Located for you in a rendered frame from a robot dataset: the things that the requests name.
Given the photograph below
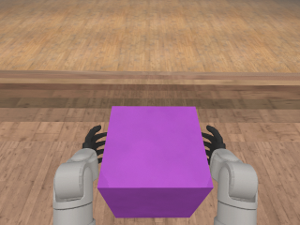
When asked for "right robot hand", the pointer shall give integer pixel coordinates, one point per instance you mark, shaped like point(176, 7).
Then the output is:
point(216, 142)

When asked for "left robot hand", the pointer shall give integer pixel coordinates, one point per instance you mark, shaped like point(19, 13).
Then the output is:
point(90, 141)

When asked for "right robot forearm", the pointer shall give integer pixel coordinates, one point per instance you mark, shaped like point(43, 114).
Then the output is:
point(237, 189)

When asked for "left robot forearm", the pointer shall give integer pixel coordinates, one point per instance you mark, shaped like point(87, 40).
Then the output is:
point(72, 194)

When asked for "carton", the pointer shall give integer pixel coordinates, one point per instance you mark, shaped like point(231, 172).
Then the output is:
point(154, 163)

